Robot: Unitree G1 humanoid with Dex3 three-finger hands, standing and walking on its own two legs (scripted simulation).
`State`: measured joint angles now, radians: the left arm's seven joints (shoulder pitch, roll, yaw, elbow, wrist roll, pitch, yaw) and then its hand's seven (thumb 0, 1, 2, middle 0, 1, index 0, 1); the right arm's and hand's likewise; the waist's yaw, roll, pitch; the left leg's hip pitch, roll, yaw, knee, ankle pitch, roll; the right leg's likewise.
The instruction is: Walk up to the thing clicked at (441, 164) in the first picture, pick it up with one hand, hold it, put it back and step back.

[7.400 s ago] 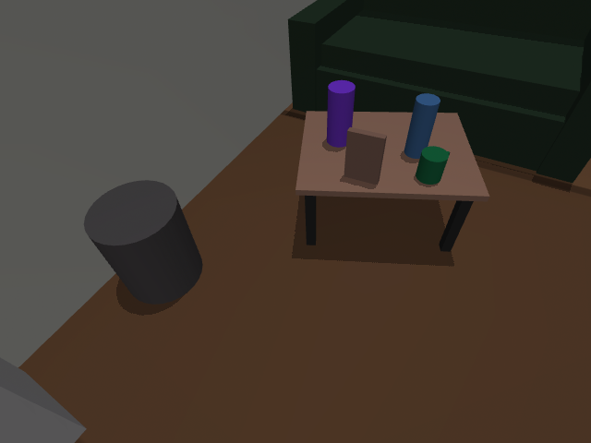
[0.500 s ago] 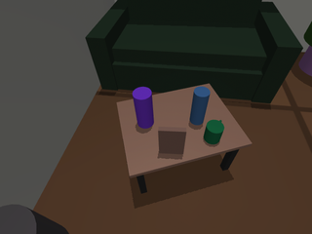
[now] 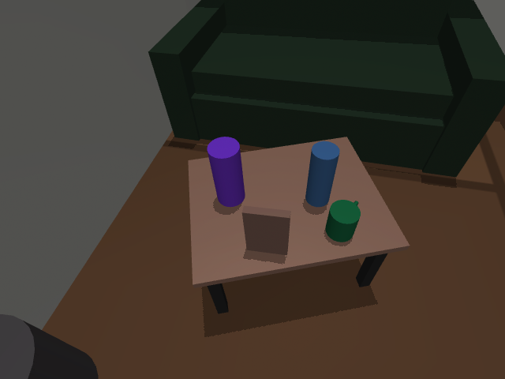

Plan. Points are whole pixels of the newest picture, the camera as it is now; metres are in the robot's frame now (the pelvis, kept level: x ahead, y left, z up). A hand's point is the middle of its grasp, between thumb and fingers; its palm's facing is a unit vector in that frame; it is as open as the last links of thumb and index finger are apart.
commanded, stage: walk up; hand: right
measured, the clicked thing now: (345, 217) +0.63 -0.23 -0.34
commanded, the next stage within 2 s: none
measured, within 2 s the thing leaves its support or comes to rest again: neither
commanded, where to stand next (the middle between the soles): +0.18 -0.04 m, yaw +9 degrees
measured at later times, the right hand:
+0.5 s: hand (434, 302) +0.28 -0.30 -0.11, palm faces -0.14 +0.90 -0.41, open 7.3 cm
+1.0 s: hand (442, 308) +0.29 -0.33 -0.17, palm faces -0.30 +0.89 -0.35, open 7.3 cm
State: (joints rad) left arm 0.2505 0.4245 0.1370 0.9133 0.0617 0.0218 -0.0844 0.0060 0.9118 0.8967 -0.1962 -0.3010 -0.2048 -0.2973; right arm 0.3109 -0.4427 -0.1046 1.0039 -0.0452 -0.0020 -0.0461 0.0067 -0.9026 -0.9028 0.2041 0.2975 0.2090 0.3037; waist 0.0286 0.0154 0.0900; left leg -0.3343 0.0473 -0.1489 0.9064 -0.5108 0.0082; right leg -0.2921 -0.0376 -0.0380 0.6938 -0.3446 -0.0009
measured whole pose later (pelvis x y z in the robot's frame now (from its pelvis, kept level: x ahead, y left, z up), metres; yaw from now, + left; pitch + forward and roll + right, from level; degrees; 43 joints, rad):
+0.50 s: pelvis +0.14 -0.05 +0.01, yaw +6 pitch -3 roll +0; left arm 0.30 0.38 0.05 0.83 0.01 0.02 -0.03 0.01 0.91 0.90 -0.20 -0.30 -0.21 -0.30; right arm 0.21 -0.36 -0.03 0.78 -0.01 -0.06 -0.01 0.00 -0.90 -0.90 0.20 0.30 0.21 0.30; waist 0.03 -0.05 0.13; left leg -0.32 0.00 0.02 0.59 -0.21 0.03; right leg -0.38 -0.03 0.00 1.05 -0.51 -0.03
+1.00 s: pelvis +0.15 -0.09 -0.01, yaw +14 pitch -1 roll +1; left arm 0.25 0.43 0.06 0.81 0.03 -0.03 0.03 0.01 0.90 0.90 -0.20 -0.30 -0.21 -0.30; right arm 0.21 -0.44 -0.07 0.86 -0.02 0.06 0.02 0.01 -0.91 -0.90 0.20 0.30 0.21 0.30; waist 0.03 0.06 0.15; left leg -0.36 0.00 -0.05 0.79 -0.47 -0.01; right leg -0.40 -0.15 -0.08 0.77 -0.34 0.03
